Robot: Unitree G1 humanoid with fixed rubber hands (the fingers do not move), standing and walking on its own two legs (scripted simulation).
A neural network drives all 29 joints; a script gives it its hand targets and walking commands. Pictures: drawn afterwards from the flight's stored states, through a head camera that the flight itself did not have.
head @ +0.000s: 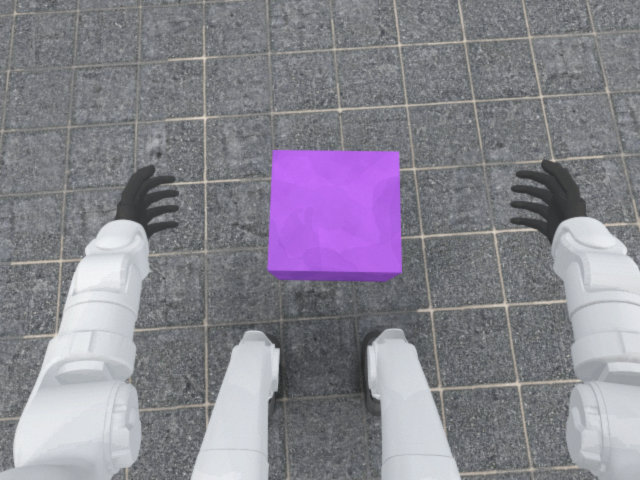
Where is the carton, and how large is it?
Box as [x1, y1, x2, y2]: [267, 150, 401, 281]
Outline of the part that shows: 273,150 267,268 271,273 279,279 385,281 401,272 398,152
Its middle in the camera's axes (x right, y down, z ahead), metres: +0.04 -0.04 +0.96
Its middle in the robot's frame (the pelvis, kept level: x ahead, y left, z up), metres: +0.51 -0.01 -0.55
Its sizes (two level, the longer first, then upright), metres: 0.287 0.275 0.228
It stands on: the floor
